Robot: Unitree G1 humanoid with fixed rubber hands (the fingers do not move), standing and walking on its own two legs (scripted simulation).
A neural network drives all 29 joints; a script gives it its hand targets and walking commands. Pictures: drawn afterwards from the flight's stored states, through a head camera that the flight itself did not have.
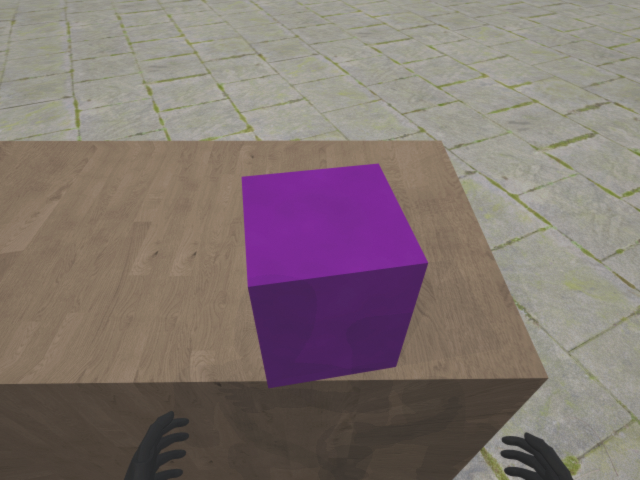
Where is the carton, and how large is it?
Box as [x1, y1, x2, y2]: [242, 164, 427, 387]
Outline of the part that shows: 378,164 242,177 248,290 268,387 395,366 426,268 427,261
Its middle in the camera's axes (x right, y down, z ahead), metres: +0.00 +0.06 +0.61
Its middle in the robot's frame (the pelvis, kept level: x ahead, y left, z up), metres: +0.43 +0.04 +0.00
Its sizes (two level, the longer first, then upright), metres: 0.212 0.210 0.261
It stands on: a pedestal, 0.66 m high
